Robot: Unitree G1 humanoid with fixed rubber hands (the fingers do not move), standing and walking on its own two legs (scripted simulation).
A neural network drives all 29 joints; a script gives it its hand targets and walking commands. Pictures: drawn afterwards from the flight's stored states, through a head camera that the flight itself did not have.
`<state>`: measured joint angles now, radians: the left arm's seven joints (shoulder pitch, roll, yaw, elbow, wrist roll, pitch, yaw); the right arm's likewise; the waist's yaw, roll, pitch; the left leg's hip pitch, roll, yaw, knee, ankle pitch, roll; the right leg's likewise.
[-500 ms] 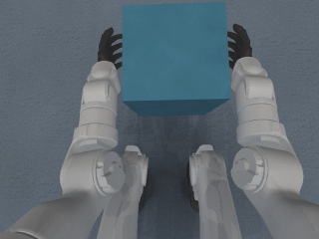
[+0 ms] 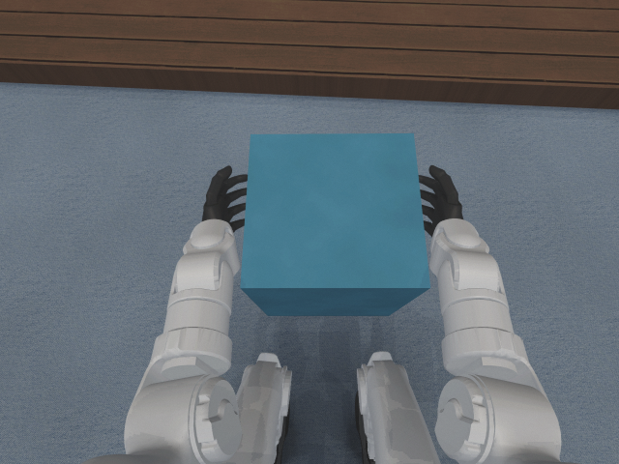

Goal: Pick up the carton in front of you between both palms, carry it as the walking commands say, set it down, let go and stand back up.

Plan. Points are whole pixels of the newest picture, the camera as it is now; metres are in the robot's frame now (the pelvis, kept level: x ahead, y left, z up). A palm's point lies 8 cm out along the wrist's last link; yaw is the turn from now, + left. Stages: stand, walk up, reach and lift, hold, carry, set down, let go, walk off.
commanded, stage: reach and lift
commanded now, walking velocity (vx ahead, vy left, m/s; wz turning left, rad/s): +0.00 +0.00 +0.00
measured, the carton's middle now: (329, 238) +0.43 -0.01 -0.10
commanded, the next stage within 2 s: hold in 1.78 s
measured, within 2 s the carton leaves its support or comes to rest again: neither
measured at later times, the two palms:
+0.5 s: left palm (164, 204) +0.38 +0.15 +0.12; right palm (497, 208) +0.37 -0.15 +0.12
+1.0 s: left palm (111, 192) +0.35 +0.15 +0.20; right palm (555, 199) +0.34 -0.15 +0.20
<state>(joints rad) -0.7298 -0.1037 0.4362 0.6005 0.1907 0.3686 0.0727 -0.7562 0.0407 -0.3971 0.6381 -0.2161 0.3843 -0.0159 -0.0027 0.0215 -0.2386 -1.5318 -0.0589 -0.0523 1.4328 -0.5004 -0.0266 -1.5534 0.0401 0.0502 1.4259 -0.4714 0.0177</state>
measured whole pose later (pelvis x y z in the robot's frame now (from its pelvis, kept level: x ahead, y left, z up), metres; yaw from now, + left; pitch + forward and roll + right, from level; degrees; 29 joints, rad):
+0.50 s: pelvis +0.05 +0.00 +0.13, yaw -1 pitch +14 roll +0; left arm -0.37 -0.16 0.34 0.50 0.21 0.39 0.04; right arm -0.38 0.13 -0.32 0.51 -0.22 0.40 -0.01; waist -0.01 0.01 -0.15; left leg -0.72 -0.04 -0.06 0.84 -0.37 -0.01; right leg -0.73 0.03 0.06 0.82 -0.34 0.01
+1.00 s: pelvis +0.04 +0.00 +0.17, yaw -1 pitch -4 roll +0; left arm -0.35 -0.17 0.34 0.42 0.31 0.59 -0.02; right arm -0.34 0.17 -0.33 0.40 -0.31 0.61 0.02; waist 0.00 0.01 0.02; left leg -0.18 -0.03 -0.07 0.50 -0.24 0.00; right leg -0.20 0.02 0.06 0.49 -0.21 0.01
